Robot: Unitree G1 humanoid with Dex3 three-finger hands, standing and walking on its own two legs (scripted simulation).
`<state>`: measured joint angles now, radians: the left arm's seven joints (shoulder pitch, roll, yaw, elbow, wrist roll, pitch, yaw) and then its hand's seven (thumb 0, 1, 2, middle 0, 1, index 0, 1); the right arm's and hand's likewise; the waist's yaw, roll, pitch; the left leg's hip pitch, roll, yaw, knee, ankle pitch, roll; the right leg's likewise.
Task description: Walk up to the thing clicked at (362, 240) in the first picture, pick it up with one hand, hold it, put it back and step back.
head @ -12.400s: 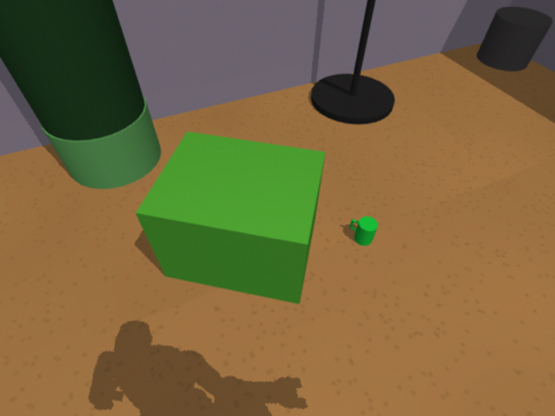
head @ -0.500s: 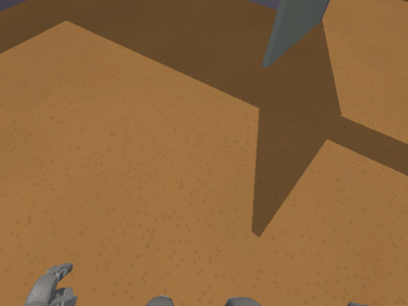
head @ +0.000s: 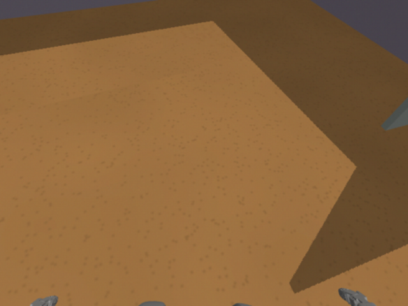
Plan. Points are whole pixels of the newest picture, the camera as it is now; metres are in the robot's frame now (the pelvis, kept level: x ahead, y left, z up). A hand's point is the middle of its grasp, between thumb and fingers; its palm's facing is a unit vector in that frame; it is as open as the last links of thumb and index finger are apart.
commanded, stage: walk up
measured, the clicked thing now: out of the picture +0.04 +1.46 -0.70
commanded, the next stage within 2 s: none
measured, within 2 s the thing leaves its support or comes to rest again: neither
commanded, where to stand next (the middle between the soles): +0.06 +0.03 m, yaw +83 degrees
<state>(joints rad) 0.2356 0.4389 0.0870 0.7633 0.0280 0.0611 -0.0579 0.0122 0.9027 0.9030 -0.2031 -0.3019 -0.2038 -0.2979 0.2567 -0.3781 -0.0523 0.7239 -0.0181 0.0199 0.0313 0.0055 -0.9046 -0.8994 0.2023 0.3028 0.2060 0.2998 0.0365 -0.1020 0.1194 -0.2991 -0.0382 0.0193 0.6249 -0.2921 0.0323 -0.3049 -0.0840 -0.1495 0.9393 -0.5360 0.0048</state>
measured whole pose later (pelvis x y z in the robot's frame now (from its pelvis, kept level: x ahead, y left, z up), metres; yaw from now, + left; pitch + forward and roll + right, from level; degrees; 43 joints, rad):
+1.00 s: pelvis +0.04 -0.06 -0.01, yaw +55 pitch -1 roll +0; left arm 0.26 0.43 0.04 0.75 0.03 -0.03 -0.01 0.01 0.90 0.90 -0.21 -0.30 -0.21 -0.30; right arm 0.25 -0.42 -0.07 0.68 -0.02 0.04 0.01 0.01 -0.90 -0.90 0.20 0.30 0.21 0.30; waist 0.02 0.01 0.10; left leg -0.50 -0.10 -0.19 0.90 -0.43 0.00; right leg -0.39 -0.04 -0.06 0.78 -0.37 -0.01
